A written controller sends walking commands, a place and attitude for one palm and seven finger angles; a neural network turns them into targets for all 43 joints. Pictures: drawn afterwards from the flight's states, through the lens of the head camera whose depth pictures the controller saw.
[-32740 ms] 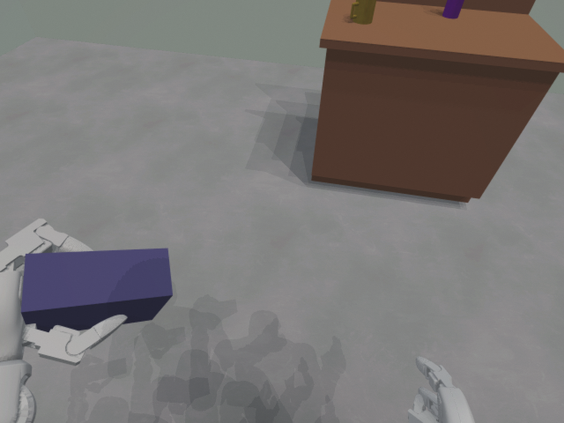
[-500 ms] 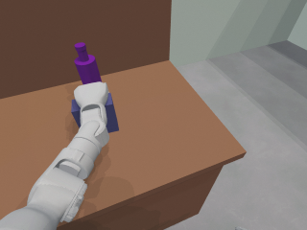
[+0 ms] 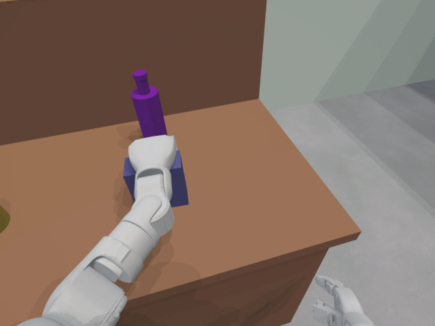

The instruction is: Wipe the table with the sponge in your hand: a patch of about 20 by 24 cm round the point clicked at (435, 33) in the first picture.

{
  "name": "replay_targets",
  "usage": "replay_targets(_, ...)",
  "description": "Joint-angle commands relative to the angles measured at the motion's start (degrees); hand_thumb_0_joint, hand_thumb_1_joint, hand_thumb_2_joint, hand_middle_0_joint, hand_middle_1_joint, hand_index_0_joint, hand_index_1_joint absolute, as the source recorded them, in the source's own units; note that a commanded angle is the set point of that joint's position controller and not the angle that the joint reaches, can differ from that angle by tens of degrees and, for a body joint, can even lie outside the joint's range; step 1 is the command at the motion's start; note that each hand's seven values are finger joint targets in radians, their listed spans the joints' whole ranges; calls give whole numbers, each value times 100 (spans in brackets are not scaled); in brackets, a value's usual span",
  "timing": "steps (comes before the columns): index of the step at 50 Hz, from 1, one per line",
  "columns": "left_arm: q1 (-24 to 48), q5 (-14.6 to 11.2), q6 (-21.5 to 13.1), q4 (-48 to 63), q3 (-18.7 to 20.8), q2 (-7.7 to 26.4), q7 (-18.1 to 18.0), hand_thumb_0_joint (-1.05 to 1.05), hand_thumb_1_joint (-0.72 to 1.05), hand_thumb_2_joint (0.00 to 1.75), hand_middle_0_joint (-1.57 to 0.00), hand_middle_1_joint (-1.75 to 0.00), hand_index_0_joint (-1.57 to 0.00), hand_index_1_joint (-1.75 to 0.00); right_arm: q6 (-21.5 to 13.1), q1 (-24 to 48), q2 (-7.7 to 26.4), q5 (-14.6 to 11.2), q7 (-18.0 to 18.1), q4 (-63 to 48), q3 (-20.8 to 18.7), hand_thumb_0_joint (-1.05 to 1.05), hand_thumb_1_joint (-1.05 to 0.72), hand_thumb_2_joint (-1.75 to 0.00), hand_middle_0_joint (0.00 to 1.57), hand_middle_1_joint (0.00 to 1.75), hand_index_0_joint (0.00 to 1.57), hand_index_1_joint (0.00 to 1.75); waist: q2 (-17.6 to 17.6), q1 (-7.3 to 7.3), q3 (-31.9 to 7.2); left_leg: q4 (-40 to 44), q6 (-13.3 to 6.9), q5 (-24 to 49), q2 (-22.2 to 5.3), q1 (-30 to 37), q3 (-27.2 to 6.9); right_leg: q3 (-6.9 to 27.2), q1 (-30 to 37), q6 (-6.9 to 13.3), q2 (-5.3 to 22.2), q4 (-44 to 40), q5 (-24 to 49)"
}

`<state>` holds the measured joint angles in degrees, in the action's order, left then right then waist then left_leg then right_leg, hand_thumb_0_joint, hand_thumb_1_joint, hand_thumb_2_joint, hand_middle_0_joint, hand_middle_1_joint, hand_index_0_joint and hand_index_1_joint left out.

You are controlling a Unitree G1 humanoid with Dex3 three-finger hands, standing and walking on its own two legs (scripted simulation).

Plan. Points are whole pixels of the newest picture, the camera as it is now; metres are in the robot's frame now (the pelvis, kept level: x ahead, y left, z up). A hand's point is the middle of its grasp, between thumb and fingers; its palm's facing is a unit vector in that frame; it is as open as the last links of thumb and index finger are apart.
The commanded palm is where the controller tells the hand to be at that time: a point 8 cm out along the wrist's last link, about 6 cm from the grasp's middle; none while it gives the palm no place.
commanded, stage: wipe back along the third lane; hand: left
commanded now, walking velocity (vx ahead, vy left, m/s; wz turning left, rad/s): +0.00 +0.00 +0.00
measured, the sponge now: (160, 188) +0.38 +0.17 +0.05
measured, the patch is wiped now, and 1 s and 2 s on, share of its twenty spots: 1.00 1.00 1.00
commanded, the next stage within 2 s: slide back across to the middle lane in 0.86 s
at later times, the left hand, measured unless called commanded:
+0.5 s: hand (163, 193) +0.33 +0.14 +0.10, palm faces +0.06 -0.08 -0.99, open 9.7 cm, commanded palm +0.28 +0.13 +0.13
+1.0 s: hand (169, 213) +0.29 +0.12 +0.10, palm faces +0.09 -0.12 -0.99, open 9.7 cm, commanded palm +0.24 +0.12 +0.14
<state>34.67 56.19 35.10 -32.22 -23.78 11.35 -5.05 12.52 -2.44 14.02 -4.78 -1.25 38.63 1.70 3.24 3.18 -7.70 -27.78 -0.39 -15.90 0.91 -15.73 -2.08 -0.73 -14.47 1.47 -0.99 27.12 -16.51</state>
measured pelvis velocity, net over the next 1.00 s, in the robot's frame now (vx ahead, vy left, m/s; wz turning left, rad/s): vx -0.02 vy -0.02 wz -0.03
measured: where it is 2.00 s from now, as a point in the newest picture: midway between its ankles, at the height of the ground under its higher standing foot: outside the picture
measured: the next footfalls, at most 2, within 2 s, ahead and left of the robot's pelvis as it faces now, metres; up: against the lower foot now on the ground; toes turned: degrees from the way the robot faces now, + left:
none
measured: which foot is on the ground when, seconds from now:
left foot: down 0.00-1.00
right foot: down 0.00-1.00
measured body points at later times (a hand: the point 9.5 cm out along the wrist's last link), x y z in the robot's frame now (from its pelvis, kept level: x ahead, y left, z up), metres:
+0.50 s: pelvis -0.01 -0.02 +0.00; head -0.05 -0.06 +0.45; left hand +0.32 +0.14 +0.15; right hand +0.21 -0.24 -0.08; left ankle -0.02 +0.12 -0.74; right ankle -0.03 -0.11 -0.74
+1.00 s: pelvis -0.02 -0.02 +0.00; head -0.07 -0.07 +0.44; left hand +0.28 +0.12 +0.15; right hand +0.21 -0.23 -0.08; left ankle -0.02 +0.12 -0.74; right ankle -0.03 -0.11 -0.74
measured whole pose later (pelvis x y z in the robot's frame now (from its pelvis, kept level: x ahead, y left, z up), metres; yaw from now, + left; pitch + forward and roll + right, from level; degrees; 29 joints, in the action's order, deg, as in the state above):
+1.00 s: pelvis -0.02 -0.02 +0.00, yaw -2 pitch -2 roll +1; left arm 11.9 56.8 37.8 -3.6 -26.1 13.6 -4.1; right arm 12.0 -0.2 15.0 -5.5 -3.5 37.1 1.8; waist 5.5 4.5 -5.8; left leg -27.9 1.3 -15.1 -0.6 -11.0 -1.0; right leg 0.3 -11.7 3.2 -2.5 30.3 -16.8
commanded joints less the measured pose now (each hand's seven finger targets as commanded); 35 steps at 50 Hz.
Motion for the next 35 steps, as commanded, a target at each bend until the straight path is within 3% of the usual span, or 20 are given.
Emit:
replay_targets(1,987,-160,58,997,166,71,95,0,10,130,-120,-160,-120,-160,-188,1123,626,-12,-26,-970,-195,0,-90,-90,20,30,20,30,-672,-36,-1177,89,-170,2123,37,545,208,-110,695,304,-19,-103,2819)
replay_targets(3,759,-253,61,1315,267,119,120,0,10,130,-120,-160,-120,-160,-198,1233,602,-36,-44,-1056,-199,0,-90,-90,20,30,20,30,-885,-13,-1213,87,-185,2179,41,489,215,-72,883,282,3,-85,3023)
replay_targets(6,394,-244,165,1499,377,359,144,0,10,130,-120,-160,-120,-160,-199,1292,640,-42,-30,-1028,-169,0,-90,-90,20,30,20,30,-931,29,-1020,135,-188,1957,60,462,274,-7,874,236,-1,-161,2899)
replay_targets(8,614,-271,204,1717,300,289,196,0,10,130,-120,-160,-120,-160,-216,1382,607,-80,-5,-1069,-161,0,-90,-90,20,30,20,30,-1034,-35,-947,192,-203,1838,43,444,273,7,829,216,8,-192,2688)
replay_targets(11,264,-230,304,1738,409,509,198,0,10,130,-120,-160,-120,-160,-256,1414,638,-81,1,-1042,-138,0,-90,-90,20,30,20,30,-843,49,-793,206,-192,1670,74,460,295,76,760,214,-9,-249,2450)
replay_targets(13,396,-240,271,1952,347,417,229,0,10,130,-120,-160,-120,-160,-275,1459,607,-100,0,-1094,-143,0,-90,-90,20,30,20,30,-943,3,-891,220,-191,1638,59,469,285,64,778,210,-10,-216,2321)
replay_targets(14,256,-221,287,1920,260,398,235,0,10,130,-120,-160,-120,-160,-284,1473,635,-90,9,-1089,-142,0,-90,-90,20,30,20,30,-897,22,-756,221,-200,1517,78,480,298,88,681,199,-28,-279,2147)
replay_targets(16,72,-200,282,1986,265,387,244,0,10,130,-120,-160,-120,-160,-305,1454,621,-84,-11,-1105,-141,0,-90,-90,20,30,20,30,-828,62,-867,201,-201,1510,98,500,300,114,733,207,-26,-255,2166)
replay_targets(17,-30,-198,270,2030,388,533,231,0,10,130,-120,-160,-120,-160,-315,1468,622,-85,-12,-1107,-139,0,-90,-90,20,30,20,30,-808,84,-880,191,-196,1514,104,493,309,156,774,208,-23,-262,2206)
replay_targets(20,-354,-220,235,2149,438,559,223,0,10,130,-120,-160,-120,-160,-335,1499,618,-91,-20,-1144,-140,0,-90,-90,20,30,20,30,-904,107,-836,191,-190,1443,108,457,315,171,792,192,-32,-259,2121)
replay_targets(26,-496,-152,298,2427,181,376,247,0,10,130,-120,-160,-120,-160,-350,1629,591,-106,-67,-1183,-127,0,-90,-90,20,30,20,30,-796,88,-489,232,-185,1263,97,467,308,187,544,205,-50,-328,1715)
replay_targets(28,-581,-228,277,2749,222,363,270,0,10,130,-120,-160,-120,-160,-368,1709,550,-118,-97,-1276,-140,0,-90,-90,20,30,20,30,-909,113,-655,222,-208,1342,100,517,295,202,672,197,-52,-318,1814)
replay_targets(29,-621,-206,302,2670,235,451,260,0,10,130,-120,-160,-120,-160,-372,1699,590,-95,-77,-1231,-140,0,-90,-90,20,30,20,30,-937,119,-557,209,-208,1244,102,522,323,210,603,179,-55,-351,1669)
replay_targets(35,-527,-114,341,2740,-63,213,269,0,10,130,-120,-160,-120,-160,-375,1771,552,-112,-124,-1207,-127,0,-90,-90,20,30,20,30,-661,90,-376,249,-188,1015,86,536,299,174,335,222,-72,-345,1125)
